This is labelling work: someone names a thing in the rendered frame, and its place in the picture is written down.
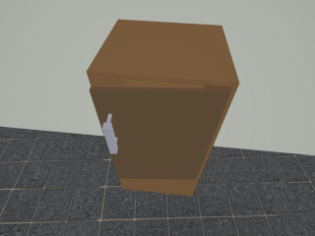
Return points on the handle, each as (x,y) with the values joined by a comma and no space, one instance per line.
(110,138)

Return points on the cupboard door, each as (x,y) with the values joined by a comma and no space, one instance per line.
(162,133)

